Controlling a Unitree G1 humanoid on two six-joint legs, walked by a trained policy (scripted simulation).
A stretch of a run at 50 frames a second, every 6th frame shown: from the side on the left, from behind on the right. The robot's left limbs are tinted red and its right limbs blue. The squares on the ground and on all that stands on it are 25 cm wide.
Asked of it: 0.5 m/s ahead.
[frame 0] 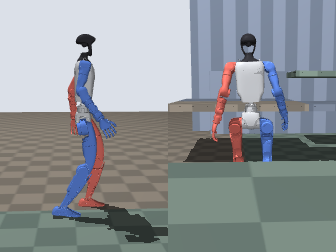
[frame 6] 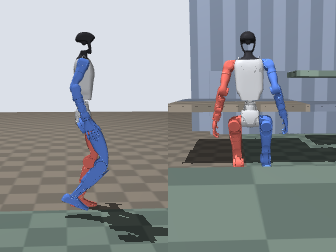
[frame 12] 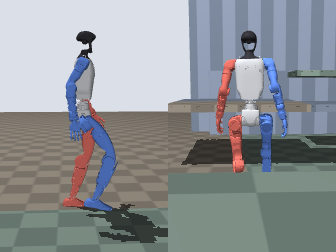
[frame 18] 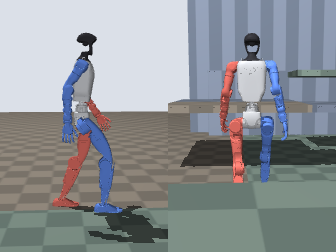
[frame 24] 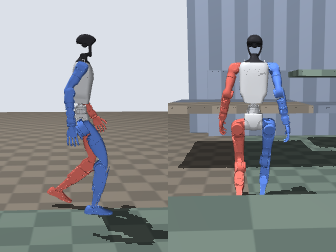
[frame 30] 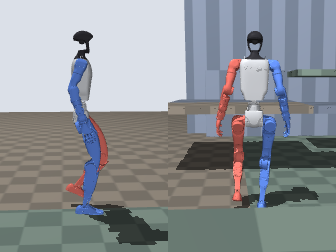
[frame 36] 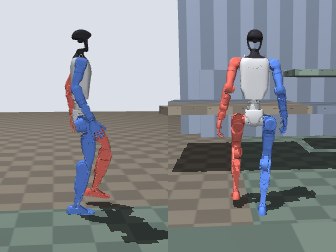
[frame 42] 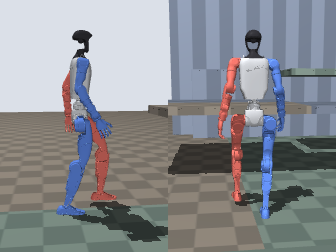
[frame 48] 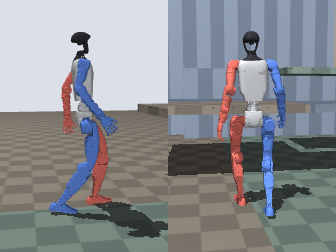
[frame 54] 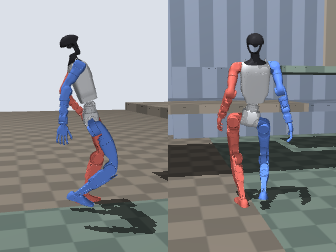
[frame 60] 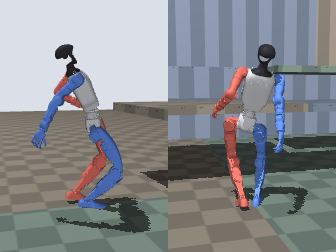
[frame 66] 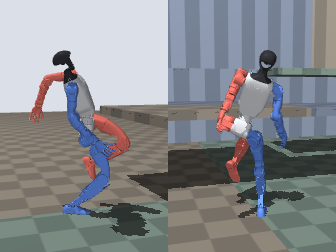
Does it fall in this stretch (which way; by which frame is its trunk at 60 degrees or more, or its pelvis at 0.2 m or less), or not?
no
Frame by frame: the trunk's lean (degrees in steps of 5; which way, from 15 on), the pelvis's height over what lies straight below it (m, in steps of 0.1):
0: 5, 0.8
6: 5, 0.8
12: 5, 0.8
18: 5, 0.8
24: 5, 0.8
30: 0, 0.8
36: 0, 0.8
42: 5, 0.8
48: 5, 0.8
54: 20 backward, 0.7
60: 30 backward and to its right, 0.7
66: 30 backward and to its right, 0.7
